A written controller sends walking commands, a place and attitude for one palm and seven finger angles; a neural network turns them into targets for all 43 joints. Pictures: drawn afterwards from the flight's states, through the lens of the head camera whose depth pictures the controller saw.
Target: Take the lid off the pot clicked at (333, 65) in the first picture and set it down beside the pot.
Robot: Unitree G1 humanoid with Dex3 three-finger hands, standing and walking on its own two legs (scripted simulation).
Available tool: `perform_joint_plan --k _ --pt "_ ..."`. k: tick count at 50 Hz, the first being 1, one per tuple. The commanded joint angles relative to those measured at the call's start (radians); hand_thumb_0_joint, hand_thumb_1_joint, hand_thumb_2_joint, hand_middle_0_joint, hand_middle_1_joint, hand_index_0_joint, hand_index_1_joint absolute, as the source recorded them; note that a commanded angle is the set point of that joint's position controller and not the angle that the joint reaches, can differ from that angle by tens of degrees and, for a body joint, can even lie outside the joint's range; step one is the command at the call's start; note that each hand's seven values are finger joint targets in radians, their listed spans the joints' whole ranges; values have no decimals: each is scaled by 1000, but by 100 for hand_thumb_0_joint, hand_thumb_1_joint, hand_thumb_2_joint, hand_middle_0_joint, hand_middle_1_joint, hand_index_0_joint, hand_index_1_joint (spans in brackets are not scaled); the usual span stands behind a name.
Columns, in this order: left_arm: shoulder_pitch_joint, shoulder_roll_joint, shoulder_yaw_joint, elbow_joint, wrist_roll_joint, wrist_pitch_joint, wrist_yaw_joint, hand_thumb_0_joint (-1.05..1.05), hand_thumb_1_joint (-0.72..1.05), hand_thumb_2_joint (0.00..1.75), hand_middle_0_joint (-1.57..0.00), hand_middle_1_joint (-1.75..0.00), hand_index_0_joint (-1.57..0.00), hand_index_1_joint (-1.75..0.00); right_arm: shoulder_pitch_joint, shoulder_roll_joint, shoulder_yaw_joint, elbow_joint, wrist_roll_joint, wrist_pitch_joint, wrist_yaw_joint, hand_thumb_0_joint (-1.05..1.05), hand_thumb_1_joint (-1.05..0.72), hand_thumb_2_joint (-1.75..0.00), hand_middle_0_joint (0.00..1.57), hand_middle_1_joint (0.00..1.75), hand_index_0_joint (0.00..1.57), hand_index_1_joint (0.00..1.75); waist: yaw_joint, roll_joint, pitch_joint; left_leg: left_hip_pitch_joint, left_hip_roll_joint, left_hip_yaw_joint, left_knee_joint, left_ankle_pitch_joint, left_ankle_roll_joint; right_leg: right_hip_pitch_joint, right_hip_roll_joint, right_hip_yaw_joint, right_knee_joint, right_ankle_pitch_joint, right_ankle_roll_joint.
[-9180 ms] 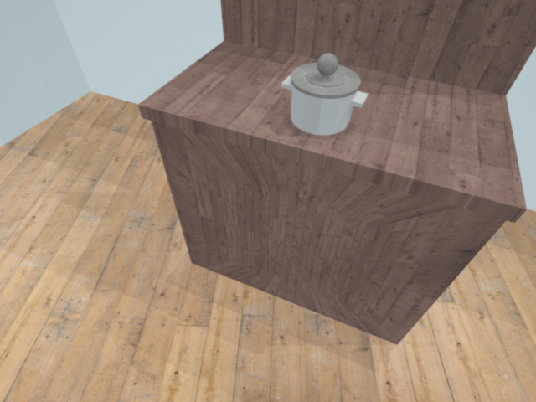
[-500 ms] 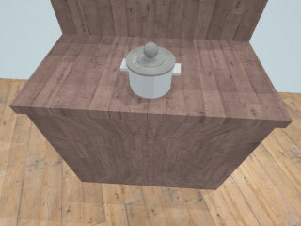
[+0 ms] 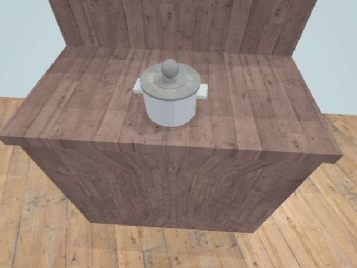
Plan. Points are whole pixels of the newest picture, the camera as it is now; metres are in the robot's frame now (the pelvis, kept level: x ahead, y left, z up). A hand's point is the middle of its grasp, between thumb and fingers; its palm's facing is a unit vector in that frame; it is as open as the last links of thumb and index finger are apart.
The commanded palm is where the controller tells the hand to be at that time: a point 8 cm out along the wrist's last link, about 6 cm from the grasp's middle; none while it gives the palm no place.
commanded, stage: shuffle to correct the standing spot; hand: left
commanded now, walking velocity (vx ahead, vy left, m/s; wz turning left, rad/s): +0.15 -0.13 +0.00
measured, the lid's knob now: (170, 68) +0.54 +0.06 +0.17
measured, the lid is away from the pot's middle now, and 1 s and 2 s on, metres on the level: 0.00 0.00 0.00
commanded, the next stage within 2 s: come to a stop and stand still in 0.40 s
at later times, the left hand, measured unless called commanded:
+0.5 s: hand out of the picture +0.15 +0.14 -0.18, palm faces +0.04 -0.98 -0.18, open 7.3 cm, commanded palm none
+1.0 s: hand (138, 250) +0.20 +0.13 -0.21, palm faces +0.03 -0.98 -0.20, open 7.4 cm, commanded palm none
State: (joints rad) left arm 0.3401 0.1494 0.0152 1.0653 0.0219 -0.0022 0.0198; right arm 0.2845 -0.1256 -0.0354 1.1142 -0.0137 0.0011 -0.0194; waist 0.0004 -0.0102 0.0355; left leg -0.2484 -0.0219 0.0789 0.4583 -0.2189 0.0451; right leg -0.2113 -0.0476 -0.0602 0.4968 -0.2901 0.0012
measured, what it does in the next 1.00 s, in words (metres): walks ahead: right foot, then left foot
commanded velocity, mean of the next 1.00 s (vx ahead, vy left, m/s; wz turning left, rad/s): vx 0.00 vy -0.02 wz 0.00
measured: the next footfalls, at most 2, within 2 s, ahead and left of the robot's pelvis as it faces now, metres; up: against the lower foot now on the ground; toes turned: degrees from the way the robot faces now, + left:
right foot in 0.64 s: +0.25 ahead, -0.25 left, +0.00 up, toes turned -2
left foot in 0.96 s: +0.16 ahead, +0.02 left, +0.00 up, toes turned +2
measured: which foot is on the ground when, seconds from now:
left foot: down 0.00-0.62, up 0.64-0.94, down 0.96-1.00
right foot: down 0.00-0.28, up 0.30-0.62, down 0.64-0.98, up 1.00-1.00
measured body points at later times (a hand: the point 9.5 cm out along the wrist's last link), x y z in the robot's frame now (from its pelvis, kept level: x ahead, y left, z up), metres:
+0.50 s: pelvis +0.10 -0.05 +0.00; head +0.15 -0.03 +0.45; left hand +0.15 +0.19 -0.16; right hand +0.07 -0.26 -0.15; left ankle +0.04 +0.08 -0.74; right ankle +0.10 -0.19 -0.66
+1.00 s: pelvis +0.10 -0.06 -0.03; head +0.15 -0.02 +0.41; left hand +0.20 +0.18 -0.19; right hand +0.20 -0.33 -0.15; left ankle +0.12 +0.02 -0.74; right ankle +0.21 -0.25 -0.74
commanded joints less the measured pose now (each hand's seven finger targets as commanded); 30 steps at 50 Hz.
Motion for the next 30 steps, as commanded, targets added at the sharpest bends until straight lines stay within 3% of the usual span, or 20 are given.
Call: perform_joint_plan --k 1,2,5,7,9,11,12,13,14,15,16,17,18,20,22,25,26,28,29,30 --pt "98 81 23 -30 -3 -15 -1 0 90 90 -20 -30 -20 -30 57 -104 -28 -45 -3 -25 -9 0 -90 -90 20 30 20 30 4 12 58 -28 155 -186 -123 -201 23 -56 -41 58 -87 -33 -64" --pt "105 81 27 -32 -2 -16 -1 0 90 90 -20 -30 -20 -30 54 -102 -28 -45 -3 -28 -9 0 -90 -90 20 30 20 30 5 4 57 -35 140 -157 -78 -156 18 -47 -54 81 -97 -19 -72" --pt "136 108 40 -23 -3 -20 3 0 90 90 -20 -30 -20 -30 48 -69 -21 -48 0 -36 -10 0 -90 -90 20 30 20 30 13 -110 24 -97 70 -33 112 -38 -5 57 -121 168 -129 50 -127" --pt "156 126 50 -23 -3 -19 4 0 90 90 -20 -30 -20 -30 11 -58 -24 -61 0 -36 -11 0 -90 -90 20 30 20 30 28 -153 43 -188 36 6 238 -98 -24 102 -193 257 -150 126 -199" --pt "150 123 53 -25 6 -24 9 0 90 90 -20 -30 -20 -30 -29 -58 -27 -79 0 -34 -8 0 -90 -90 20 30 20 30 27 -128 65 -229 45 -6 265 -224 -30 122 -211 268 -108 273 -241" --pt "129 128 54 -31 4 -25 10 0 90 90 -20 -30 -20 -30 -12 -40 -26 -76 0 -35 -6 0 -90 -90 20 30 20 30 15 -94 43 -139 46 -2 178 -169 -29 90 -186 215 -55 331 -220" --pt "97 119 53 -37 1 -21 10 0 90 90 -20 -30 -20 -30 25 -42 -24 -63 -1 -39 -7 0 -90 -90 20 30 20 30 -16 -78 44 -31 53 -2 83 -76 -24 17 -151 169 -3 321 -183" --pt "68 99 49 -50 -3 -19 6 0 90 90 -20 -30 -20 -30 96 -66 -27 -37 -5 -44 -11 0 -90 -90 20 30 20 30 -52 -2 24 135 106 -71 3 97 5 -94 -74 87 124 308 -125" --pt "51 62 44 -74 -3 -22 0 0 90 90 -20 -30 -20 -30 206 -149 -50 -6 -17 -50 -21 0 -90 -90 20 30 20 30 -87 186 -22 311 287 -308 -45 330 90 -264 27 -19 333 114 -56" --pt "-30 71 42 -104 -1 -28 2 0 90 90 -20 -30 -20 -30 310 -185 -59 21 -24 -45 -28 0 -90 -90 20 30 20 30 -131 306 0 352 422 -471 -100 615 177 -407 66 -2 566 -285 -42" --pt "-70 114 55 -115 -2 -22 11 0 90 90 -20 -30 -20 -30 346 -180 -52 28 -24 -39 -30 0 -90 -90 20 30 20 30 -127 273 16 354 442 -467 -66 739 202 -461 38 102 676 -295 -54" --pt "-94 106 61 -119 -1 -19 11 0 90 90 -20 -30 -20 -30 308 -151 -46 19 -23 -40 -34 0 -90 -90 20 30 20 30 -106 166 57 296 437 -412 -71 727 197 -496 21 132 723 -256 -48" --pt "-103 89 65 -126 -1 -15 4 0 90 90 -20 -30 -20 -30 257 -141 -43 -4 -23 -46 -39 0 -90 -90 20 30 20 30 -78 105 67 260 421 -373 -81 653 178 -514 1 145 723 -221 -41" --pt "-104 55 62 -130 -2 -3 -11 0 90 90 -20 -30 -20 -30 176 -134 -33 -41 -19 -57 -39 0 -90 -90 20 30 20 30 -37 118 66 186 365 -273 -135 537 123 -488 -8 139 726 -118 -26" --pt "-101 45 62 -150 -6 10 -22 0 90 90 -20 -30 -20 -30 127 -134 -31 -63 -19 -64 -38 0 -90 -90 20 30 20 30 -8 154 63 129 333 -199 -167 478 95 -462 -20 135 682 -59 -21" --pt "-152 45 57 -183 -7 24 -29 0 90 90 -20 -30 -20 -30 98 -154 -40 -79 -24 -54 -37 0 -90 -90 20 30 20 30 -15 204 54 118 304 -114 -145 479 65 -406 -40 88 464 4 -9" --pt "-166 48 55 -195 -9 22 -32 0 90 90 -20 -30 -20 -30 78 -161 -44 -91 -28 -50 -34 0 -90 -90 20 30 20 30 -14 201 66 78 294 -93 -138 445 53 -343 -46 60 355 5 -9" --pt "-109 57 54 -180 -9 2 -26 0 90 90 -20 -30 -20 -30 67 -188 -51 -100 -28 -35 -28 0 -90 -90 20 30 20 30 2 196 -7 61 252 -82 -41 424 24 -129 -2 1 131 72 0" --pt "-15 91 59 -152 -6 -14 -20 0 90 90 -20 -30 -20 -30 76 -194 -57 -100 -24 -28 -21 0 -90 -90 20 30 20 30 40 131 -62 61 205 -68 69 366 -10 1 20 -14 13 185 11" --pt "59 174 75 -128 1 -30 -8 0 90 90 -20 -30 -20 -30 107 -169 -59 -98 -14 -23 -12 0 -90 -90 20 30 20 30 61 -27 -131 -44 138 -35 232 160 -46 166 -69 82 18 434 -11"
